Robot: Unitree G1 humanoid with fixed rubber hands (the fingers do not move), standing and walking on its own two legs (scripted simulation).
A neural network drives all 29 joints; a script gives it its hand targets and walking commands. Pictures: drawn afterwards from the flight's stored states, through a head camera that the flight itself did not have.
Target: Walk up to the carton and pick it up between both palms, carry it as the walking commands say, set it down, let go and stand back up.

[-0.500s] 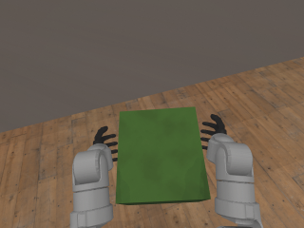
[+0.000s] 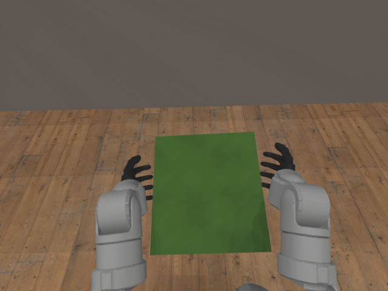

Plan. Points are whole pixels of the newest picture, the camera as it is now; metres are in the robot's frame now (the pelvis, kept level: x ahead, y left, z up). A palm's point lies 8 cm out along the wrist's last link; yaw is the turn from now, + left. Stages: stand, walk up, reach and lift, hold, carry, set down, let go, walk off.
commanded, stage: carry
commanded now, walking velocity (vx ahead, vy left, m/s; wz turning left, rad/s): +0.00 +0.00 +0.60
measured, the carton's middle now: (207, 196) +0.33 -0.03 -0.02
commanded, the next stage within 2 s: none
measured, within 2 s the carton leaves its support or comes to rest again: neither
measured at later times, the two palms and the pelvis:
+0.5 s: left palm out of the picture +0.13 +0.19 +0.08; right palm (261, 235) +0.19 -0.10 +0.09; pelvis -0.13 -0.02 +0.00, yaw +17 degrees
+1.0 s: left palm out of the picture -0.12 +0.23 +0.08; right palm out of the picture +0.04 -0.02 +0.09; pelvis -0.29 -0.05 +0.00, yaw +33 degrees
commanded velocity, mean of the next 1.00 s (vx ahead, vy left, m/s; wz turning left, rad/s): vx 0.00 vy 0.00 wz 0.60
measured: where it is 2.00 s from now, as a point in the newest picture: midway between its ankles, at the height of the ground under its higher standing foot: outside the picture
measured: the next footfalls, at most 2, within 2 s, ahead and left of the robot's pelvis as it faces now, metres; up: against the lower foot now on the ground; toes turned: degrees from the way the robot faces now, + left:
right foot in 0.22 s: +0.01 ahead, -0.10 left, +0.00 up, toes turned -2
left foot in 0.48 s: -0.10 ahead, +0.13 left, +0.00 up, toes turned +22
